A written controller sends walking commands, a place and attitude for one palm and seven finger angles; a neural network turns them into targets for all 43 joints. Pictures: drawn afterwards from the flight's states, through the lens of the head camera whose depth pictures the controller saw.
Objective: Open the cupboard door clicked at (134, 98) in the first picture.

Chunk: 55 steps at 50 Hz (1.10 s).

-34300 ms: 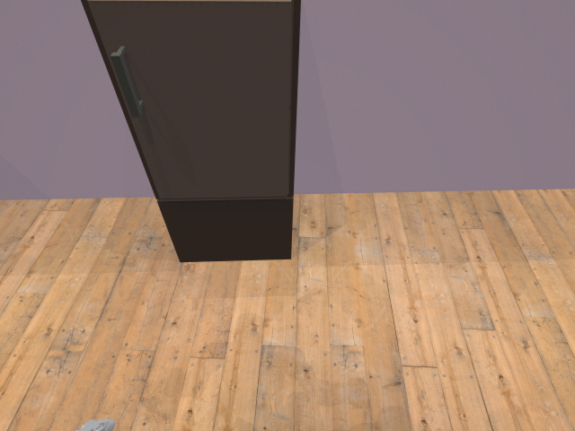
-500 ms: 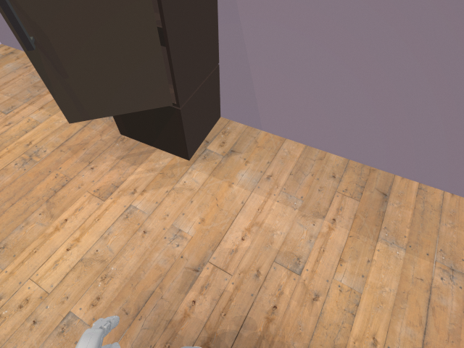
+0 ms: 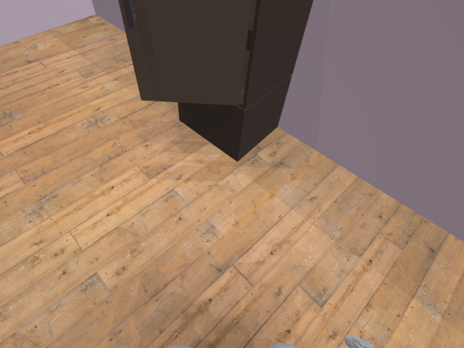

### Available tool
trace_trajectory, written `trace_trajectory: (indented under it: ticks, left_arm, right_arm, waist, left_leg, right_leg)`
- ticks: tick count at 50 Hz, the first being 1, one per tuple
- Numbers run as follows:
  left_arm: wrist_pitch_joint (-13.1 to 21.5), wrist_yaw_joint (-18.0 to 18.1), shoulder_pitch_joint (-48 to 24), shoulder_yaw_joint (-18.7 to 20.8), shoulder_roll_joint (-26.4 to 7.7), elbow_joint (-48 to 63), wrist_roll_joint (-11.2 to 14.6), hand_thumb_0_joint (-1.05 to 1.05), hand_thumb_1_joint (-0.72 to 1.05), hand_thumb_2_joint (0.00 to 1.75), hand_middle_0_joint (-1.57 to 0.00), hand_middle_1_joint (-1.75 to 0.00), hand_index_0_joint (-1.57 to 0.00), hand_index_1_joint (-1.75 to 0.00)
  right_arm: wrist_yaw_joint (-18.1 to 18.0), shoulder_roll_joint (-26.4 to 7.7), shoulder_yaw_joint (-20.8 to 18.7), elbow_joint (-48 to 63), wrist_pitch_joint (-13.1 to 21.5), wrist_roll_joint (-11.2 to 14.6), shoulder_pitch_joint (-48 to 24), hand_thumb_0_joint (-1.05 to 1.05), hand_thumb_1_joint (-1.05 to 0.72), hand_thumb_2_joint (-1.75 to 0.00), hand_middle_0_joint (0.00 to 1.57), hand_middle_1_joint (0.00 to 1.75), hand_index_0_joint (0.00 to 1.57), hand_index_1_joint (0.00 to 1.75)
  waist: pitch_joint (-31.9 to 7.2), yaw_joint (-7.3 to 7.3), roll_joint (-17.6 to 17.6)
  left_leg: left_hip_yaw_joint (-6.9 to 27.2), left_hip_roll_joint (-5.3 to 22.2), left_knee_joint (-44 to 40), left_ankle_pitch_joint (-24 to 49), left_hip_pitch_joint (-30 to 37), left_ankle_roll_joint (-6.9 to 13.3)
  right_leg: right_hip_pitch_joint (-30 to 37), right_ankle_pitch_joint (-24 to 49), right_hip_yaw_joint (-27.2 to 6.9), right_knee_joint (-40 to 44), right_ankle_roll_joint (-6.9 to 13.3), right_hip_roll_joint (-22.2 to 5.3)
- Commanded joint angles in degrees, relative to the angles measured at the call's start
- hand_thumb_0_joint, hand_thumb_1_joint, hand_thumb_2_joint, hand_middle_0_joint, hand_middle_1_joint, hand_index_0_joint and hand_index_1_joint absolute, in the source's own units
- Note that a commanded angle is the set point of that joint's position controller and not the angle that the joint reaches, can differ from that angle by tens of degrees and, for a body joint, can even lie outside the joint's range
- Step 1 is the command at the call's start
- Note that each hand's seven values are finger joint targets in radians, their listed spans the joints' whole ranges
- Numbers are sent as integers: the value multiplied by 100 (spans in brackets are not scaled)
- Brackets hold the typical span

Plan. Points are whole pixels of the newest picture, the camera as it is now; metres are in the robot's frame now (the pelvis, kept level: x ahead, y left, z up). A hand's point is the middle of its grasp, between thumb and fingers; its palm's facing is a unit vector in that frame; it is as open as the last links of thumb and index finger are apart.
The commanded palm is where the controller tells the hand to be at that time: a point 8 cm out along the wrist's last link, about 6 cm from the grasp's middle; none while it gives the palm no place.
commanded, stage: take the last steps up to it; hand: left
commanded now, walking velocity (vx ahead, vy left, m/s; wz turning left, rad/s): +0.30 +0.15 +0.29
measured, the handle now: out of the picture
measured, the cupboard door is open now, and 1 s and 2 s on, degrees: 41 41 41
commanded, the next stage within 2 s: come to a stop and stand still in 1.46 s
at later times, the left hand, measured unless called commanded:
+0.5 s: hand out of the picture +0.00 +0.20 -0.16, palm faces +0.23 -0.96 -0.17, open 7.4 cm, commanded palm none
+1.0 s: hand (116, 243) +0.32 +0.28 -0.15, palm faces +0.12 -0.97 -0.21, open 7.4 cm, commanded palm none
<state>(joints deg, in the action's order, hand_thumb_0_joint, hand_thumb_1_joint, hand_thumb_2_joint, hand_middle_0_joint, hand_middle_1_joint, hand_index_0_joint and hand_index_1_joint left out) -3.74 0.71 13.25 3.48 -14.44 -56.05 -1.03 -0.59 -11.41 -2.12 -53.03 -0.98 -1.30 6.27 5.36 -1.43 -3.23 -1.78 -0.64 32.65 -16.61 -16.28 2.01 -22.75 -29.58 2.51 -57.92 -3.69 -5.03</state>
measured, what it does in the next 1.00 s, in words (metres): walks ahead: right foot, then left foot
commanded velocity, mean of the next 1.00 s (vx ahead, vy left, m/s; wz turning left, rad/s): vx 0.30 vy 0.08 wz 0.06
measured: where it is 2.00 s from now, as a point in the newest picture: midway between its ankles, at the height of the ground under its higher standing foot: (189, 265)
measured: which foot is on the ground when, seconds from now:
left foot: down 0.00-0.20, up 0.22-0.52, down 0.54-0.92, up 0.94-1.00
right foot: up 0.00-0.18, down 0.20-0.54, up 0.56-0.90, down 0.92-1.00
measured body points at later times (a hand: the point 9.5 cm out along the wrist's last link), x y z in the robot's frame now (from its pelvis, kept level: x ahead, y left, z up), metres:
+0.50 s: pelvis +0.07 +0.04 +0.01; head +0.10 +0.05 +0.46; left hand -0.01 +0.25 -0.15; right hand +0.17 -0.20 -0.14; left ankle +0.12 +0.18 -0.71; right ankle +0.01 -0.14 -0.73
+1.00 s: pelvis +0.23 +0.09 +0.00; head +0.26 +0.08 +0.45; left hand +0.31 +0.33 -0.13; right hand +0.21 -0.13 -0.17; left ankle +0.14 +0.19 -0.69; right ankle +0.27 +0.01 -0.73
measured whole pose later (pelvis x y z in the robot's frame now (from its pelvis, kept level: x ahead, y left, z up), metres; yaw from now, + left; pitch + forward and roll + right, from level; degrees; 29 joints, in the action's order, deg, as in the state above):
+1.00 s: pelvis +0.23 +0.09 +0.00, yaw +7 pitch -1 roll +1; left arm 3.8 -0.7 8.4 2.7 -8.7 -55.5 -1.5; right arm 0.3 -9.5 -2.6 -65.2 0.6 -1.2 19.8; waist 3.4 1.0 1.5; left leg -5.3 1.3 52.3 -26.7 -15.6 0.7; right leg -17.3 -15.9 7.7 -33.9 2.8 -2.7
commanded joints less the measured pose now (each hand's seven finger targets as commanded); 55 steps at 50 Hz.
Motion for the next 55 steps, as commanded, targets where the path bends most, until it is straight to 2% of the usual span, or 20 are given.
trace_trajectory:
  ticks: [1,5,8,10,11,14,16,22,25,26,27,28,31,36,44,45,47,50,52,55]
  left_arm:
    - [199,-13,-3,38,-170,452,32,0,90,90,-20,-30,-20,-30]
    - [294,-102,10,39,-145,474,-24,0,90,90,-20,-30,-20,-30]
    - [421,-117,794,130,-270,228,-54,0,90,90,-20,-30,-20,-30]
    - [489,-14,1407,311,-1121,196,-109,0,90,90,-20,-30,-20,-30]
    - [548,18,1285,305,-1103,239,-55,0,90,90,-20,-30,-20,-30]
    - [686,14,317,155,-562,350,-36,0,90,90,-20,-30,-20,-30]
    - [760,8,406,151,-476,256,-45,0,90,90,-20,-30,-20,-30]
    - [758,-18,1003,204,-698,-236,-97,0,90,90,-20,-30,-20,-30]
    - [679,-46,846,190,-599,-303,-59,0,90,90,-20,-30,-20,-30]
    - [639,-78,832,143,-333,-210,-34,0,90,90,-20,-30,-20,-30]
    - [611,-110,748,65,62,24,15,0,90,90,-20,-30,-20,-30]
    - [631,-86,306,24,108,247,-22,0,90,90,-20,-30,-20,-30]
    - [601,-129,-42,27,120,134,-33,0,90,90,-20,-30,-20,-30]
    - [485,-187,174,-7,305,-2,-30,0,90,90,-20,-30,-20,-30]
    - [569,-172,249,95,61,51,-61,0,90,90,-20,-30,-20,-30]
    - [626,-141,771,165,-218,-91,-78,0,90,90,-20,-30,-20,-30]
    - [700,-51,1662,282,-870,-313,1,0,90,90,-20,-30,-20,-30]
    - [748,23,721,145,-263,-92,21,0,90,90,-20,-30,-20,-30]
    - [833,7,545,77,-66,-103,6,0,90,90,-20,-30,-20,-30]
    - [891,-19,635,86,-60,-254,-25,0,90,90,-20,-30,-20,-30]
  right_arm:
    - [-118,-1071,-215,156,92,-16,412,0,-90,-90,20,30,20,30]
    - [-38,-1090,-242,83,60,-30,450,0,-90,-90,20,30,20,30]
    - [15,-944,-259,136,44,25,233,0,-90,-90,20,30,20,30]
    - [121,-537,-177,525,68,49,-204,0,-90,-90,20,30,20,30]
    - [160,-780,-234,560,56,-21,-409,0,-90,-90,20,30,20,30]
    - [278,-622,-294,268,-45,-35,15,0,-90,-90,20,30,20,30]
    - [324,-432,-259,133,-18,-6,186,0,-90,-90,20,30,20,30]
    - [385,-96,-131,191,177,42,-93,0,-90,-90,20,30,20,30]
    - [295,-385,-180,-143,292,6,884,0,-90,-90,20,30,20,30]
    - [210,-878,-306,-364,333,-30,1712,0,-90,-90,20,30,20,30]
    - [97,-1497,-485,-527,344,-91,2507,0,-90,-90,20,30,20,30]
    - [22,-1546,-462,-627,306,-84,2698,0,-90,-90,20,30,20,30]
    - [-56,-810,-266,-403,387,-53,1549,0,-90,-90,20,30,20,30]
    - [-62,-561,-182,-512,518,-41,1308,0,-90,-90,20,30,20,30]
    - [-1,-506,-152,-747,419,-27,1317,0,-90,-90,20,30,20,30]
    - [23,-390,-130,-716,432,13,1257,0,-90,-90,20,30,20,30]
    - [72,-325,-98,-484,410,38,1049,0,-90,-90,20,30,20,30]
    - [95,-244,-163,-537,374,13,672,0,-90,-90,20,30,20,30]
    - [121,-29,-111,-647,310,-11,960,0,-90,-90,20,30,20,30]
    - [178,155,-114,-575,271,10,769,0,-90,-90,20,30,20,30]
  waist:
    - [-917,183,1196]
    - [-584,158,1288]
    - [-337,-258,599]
    - [-25,-661,-1478]
    - [199,-528,-844]
    - [410,84,-859]
    - [142,85,-778]
    - [-161,-188,-755]
    - [-483,271,-391]
    - [-927,642,668]
    - [-1270,904,2143]
    - [-1140,958,1727]
    - [-358,470,1367]
    - [-323,116,812]
    - [-179,-149,347]
    - [-292,-396,-157]
    - [-563,-642,-1554]
    - [-144,-176,-201]
    - [-365,71,-351]
    - [-271,51,-271]
  left_leg:
    - [1215,1449,-1197,3011,935,824]
    - [1487,1234,-1512,207,253,767]
    - [1238,635,-747,-1507,-1163,385]
    - [186,-229,2148,-1909,-2808,-187]
    - [600,131,2992,-1399,-2836,-192]
    - [532,506,3393,74,-2341,-366]
    - [205,526,2842,271,-2031,-452]
    - [-454,254,473,-23,-1021,-376]
    - [-786,-23,-582,309,888,-268]
    - [54,657,-734,15,2058,-27]
    - [2197,2021,-1478,-498,2649,550]
    - [2720,2425,-1834,-695,2476,987]
    - [1776,2084,-2132,-933,824,850]
    - [593,1744,-2335,277,373,806]
    - [143,1275,-1286,-196,-68,451]
    - [-270,804,-256,-197,-619,212]
    - [-420,146,2688,-1863,-2101,-141]
    - [241,708,3185,-440,-2205,-246]
    - [52,745,2595,-101,-1734,-377]
    - [-257,637,1509,105,-1416,-463]
  right_leg:
    - [-162,236,-125,337,22,52]
    - [491,264,229,1525,126,320]
    - [2227,831,192,3225,238,267]
    - [2557,-1259,-3192,5186,1228,-2365]
    - [1915,-1536,-3459,5365,1492,-2535]
    - [993,-313,-1521,5251,949,-1712]
    - [1299,886,-637,5055,821,-1437]
    - [1787,2195,-3,4370,818,-1452]
    - [957,2001,398,3307,545,-1036]
    - [196,1552,787,1949,361,-675]
    - [-1018,-527,1011,306,129,85]
    - [-1548,-642,351,-744,345,88]
    - [-1552,532,-141,-1311,433,-407]
    - [-498,1154,42,533,362,-324]
    - [1453,1663,365,2774,411,139]
    - [2244,1309,-197,3242,592,-195]
    - [2960,761,-3146,4704,1663,-2133]
    - [2044,1488,-1859,4746,1497,-1691]
    - [1797,2641,-789,4649,1266,-1301]
    - [1661,3081,-408,4683,1261,-1129]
